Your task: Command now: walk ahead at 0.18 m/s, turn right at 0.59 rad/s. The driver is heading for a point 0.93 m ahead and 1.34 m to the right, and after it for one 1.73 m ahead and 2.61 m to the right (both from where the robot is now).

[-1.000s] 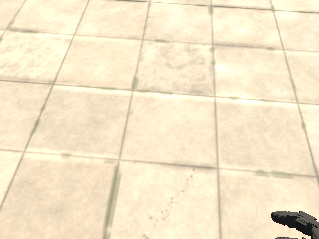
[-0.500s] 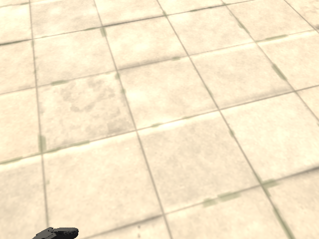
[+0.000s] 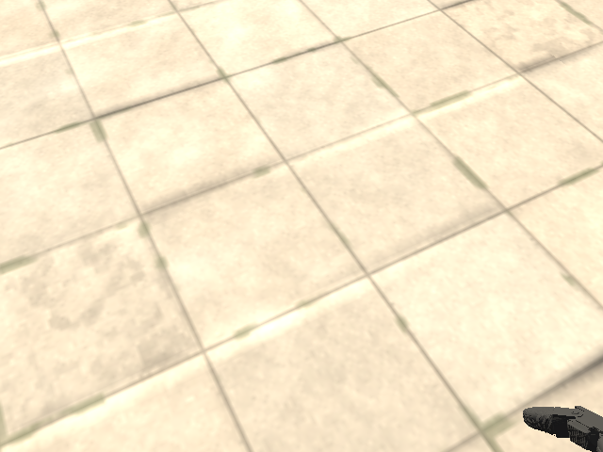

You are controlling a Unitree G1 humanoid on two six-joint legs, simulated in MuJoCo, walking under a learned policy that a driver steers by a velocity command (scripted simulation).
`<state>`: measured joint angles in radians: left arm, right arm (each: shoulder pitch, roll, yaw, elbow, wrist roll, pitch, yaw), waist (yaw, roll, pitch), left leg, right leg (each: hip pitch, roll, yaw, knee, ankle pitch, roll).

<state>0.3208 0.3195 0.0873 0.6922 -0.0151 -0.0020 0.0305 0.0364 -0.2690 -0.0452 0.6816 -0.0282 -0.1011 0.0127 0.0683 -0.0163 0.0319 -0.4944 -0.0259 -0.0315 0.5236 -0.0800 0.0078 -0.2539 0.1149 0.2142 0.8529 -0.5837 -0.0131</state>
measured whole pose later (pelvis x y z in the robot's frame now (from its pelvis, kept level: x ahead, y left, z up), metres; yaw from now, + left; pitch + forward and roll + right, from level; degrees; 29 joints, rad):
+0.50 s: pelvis +0.05 -0.02 +0.02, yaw -18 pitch +1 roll +2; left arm 0.22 0.31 0.07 0.59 0.01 0.04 0.01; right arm 0.09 -0.33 -0.09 0.76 0.00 0.02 -0.02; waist 0.00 0.03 0.06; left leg -0.49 0.04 0.04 0.98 -0.47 -0.05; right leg -0.33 0.00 0.02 0.57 -0.26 -0.04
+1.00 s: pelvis +0.07 +0.00 +0.02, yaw -35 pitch +1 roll +0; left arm 0.18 0.36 0.10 0.60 -0.01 0.05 0.03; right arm 0.15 -0.27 -0.07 0.75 -0.01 0.00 -0.01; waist -0.01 -0.05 0.04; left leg -0.25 0.00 -0.02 0.47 -0.25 0.02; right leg -0.49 0.12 0.16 1.09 -0.49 0.06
